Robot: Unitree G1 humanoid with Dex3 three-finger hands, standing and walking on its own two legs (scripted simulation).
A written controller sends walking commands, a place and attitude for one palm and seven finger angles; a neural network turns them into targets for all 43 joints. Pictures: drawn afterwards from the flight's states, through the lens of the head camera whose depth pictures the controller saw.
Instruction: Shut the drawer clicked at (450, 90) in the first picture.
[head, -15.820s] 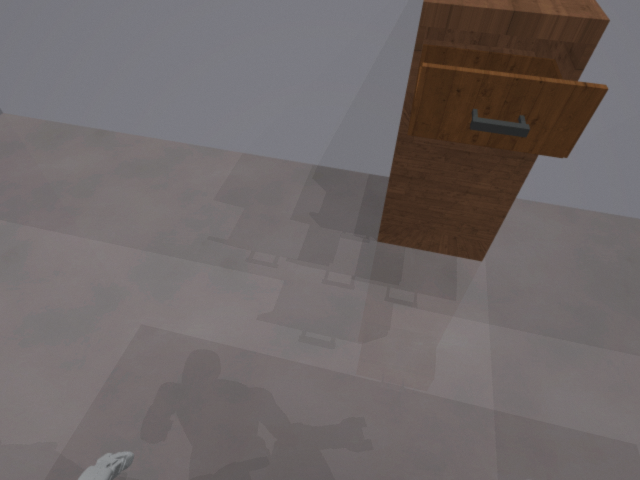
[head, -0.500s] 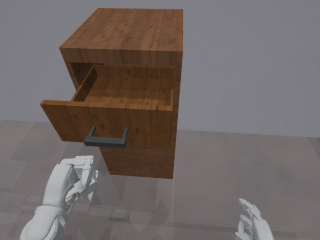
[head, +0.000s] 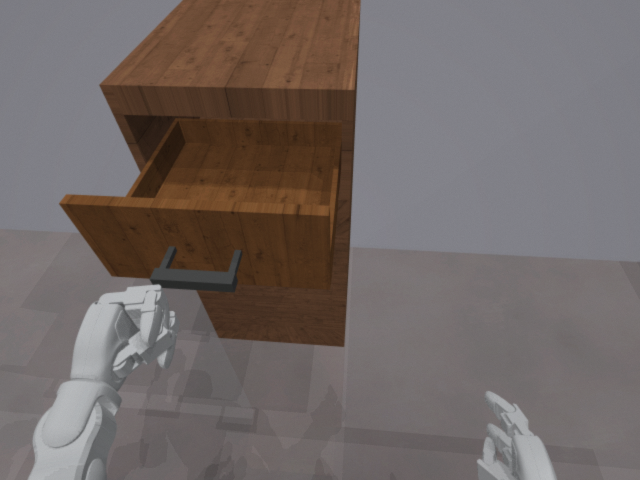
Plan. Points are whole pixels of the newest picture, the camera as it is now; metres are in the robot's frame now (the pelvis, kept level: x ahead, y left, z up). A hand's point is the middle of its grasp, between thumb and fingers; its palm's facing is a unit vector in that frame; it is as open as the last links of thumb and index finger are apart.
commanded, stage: bring the fist close to the handle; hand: left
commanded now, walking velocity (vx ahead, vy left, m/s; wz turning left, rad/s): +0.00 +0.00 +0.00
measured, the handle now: (199, 267) +0.40 +0.22 +0.02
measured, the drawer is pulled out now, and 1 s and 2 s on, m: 0.23 0.23 0.18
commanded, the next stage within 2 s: push the drawer shut in 1.12 s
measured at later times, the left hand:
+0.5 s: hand (196, 327) +0.29 +0.19 +0.03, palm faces -0.05 -1.00 -0.01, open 3.3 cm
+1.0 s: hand (206, 317) +0.32 +0.18 +0.02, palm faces -0.02 -1.00 -0.03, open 3.2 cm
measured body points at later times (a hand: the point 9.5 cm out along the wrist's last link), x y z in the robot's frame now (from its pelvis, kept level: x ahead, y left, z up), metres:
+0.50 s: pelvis -0.01 +0.02 -0.02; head +0.05 +0.02 +0.43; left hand +0.29 +0.24 +0.04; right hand +0.15 -0.22 -0.11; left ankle +0.01 +0.12 -0.72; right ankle -0.01 -0.08 -0.72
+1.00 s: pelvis -0.01 +0.02 -0.04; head +0.05 +0.02 +0.41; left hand +0.31 +0.24 +0.02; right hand +0.12 -0.23 -0.14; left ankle +0.00 +0.12 -0.72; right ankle -0.01 -0.08 -0.72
